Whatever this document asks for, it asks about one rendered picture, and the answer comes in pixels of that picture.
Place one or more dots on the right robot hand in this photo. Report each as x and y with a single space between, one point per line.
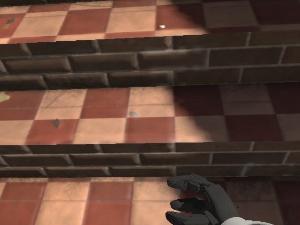
213 210

